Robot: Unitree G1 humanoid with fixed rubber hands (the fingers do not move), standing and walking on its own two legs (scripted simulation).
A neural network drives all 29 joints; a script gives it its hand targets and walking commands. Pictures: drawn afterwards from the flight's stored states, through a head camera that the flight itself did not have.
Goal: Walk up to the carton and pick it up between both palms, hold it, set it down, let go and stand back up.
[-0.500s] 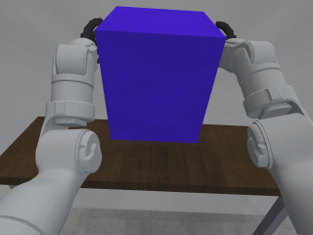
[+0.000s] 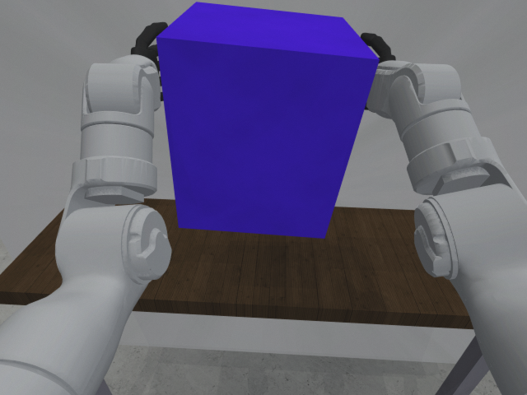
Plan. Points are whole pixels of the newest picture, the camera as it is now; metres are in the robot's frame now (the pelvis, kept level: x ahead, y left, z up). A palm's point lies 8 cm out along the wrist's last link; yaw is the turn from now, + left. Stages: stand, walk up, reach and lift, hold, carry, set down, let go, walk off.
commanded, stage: hold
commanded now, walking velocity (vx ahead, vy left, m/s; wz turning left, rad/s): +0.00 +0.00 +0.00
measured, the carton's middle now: (261, 121) +0.37 +0.00 +0.30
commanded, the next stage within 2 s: none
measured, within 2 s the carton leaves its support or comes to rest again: neither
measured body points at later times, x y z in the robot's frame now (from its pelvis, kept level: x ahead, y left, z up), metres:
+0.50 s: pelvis +0.01 +0.01 +0.00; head -0.10 +0.02 +0.44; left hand +0.39 +0.15 +0.36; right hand +0.38 -0.16 +0.36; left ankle +0.01 +0.15 -0.75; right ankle +0.02 -0.11 -0.75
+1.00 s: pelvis +0.00 +0.00 +0.00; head -0.10 +0.01 +0.44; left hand +0.39 +0.15 +0.36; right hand +0.38 -0.16 +0.35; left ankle +0.01 +0.15 -0.75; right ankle +0.02 -0.11 -0.75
